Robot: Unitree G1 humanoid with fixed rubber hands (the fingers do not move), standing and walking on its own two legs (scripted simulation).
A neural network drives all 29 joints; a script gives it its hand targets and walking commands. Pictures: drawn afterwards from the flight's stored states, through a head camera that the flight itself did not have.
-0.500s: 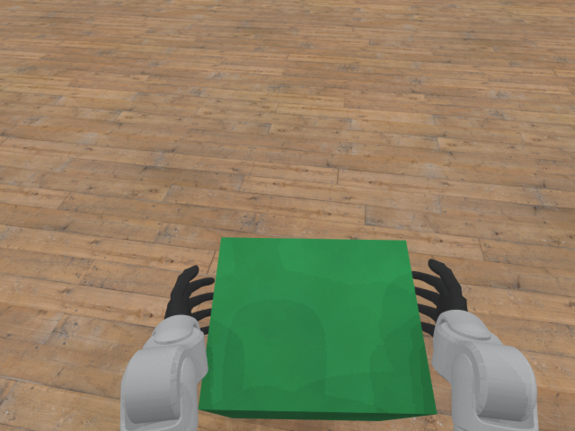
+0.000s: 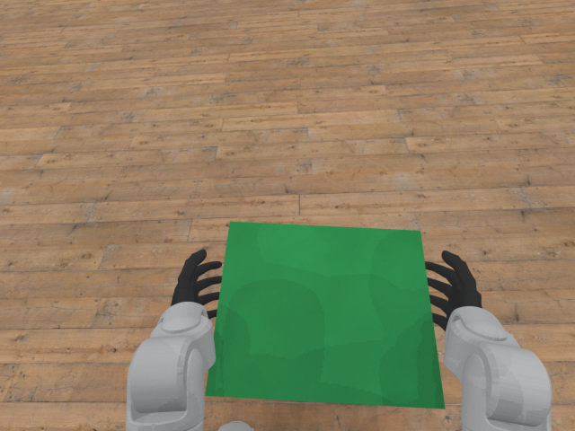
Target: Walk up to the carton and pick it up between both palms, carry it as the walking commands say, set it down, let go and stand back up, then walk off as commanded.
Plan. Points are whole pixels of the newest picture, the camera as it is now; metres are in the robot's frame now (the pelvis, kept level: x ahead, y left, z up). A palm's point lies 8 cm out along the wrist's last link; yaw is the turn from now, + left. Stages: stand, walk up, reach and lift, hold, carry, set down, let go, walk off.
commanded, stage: carry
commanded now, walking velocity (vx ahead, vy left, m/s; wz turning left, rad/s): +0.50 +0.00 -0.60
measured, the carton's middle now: (315, 325) +0.29 +0.01 -0.04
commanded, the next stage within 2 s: none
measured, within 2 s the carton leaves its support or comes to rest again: neither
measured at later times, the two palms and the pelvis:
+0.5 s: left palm (303, 111) +0.64 +0.03 +0.08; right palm (493, 156) +0.52 -0.26 +0.08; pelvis +0.34 -0.01 +0.00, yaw -22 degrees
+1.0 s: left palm (354, 60) +0.79 -0.06 +0.09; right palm (524, 93) +0.69 -0.37 +0.07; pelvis +0.49 -0.12 +0.00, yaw -20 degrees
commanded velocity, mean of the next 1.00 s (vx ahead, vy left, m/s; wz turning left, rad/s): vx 0.14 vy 0.00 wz -0.17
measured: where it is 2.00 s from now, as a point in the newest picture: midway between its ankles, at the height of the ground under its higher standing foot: (316, 344)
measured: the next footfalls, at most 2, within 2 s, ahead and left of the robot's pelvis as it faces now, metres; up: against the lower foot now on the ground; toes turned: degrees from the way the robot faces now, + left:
left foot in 0.34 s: +0.41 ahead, +0.08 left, +0.00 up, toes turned -8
right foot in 0.68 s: +0.58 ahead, -0.20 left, +0.00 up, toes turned -27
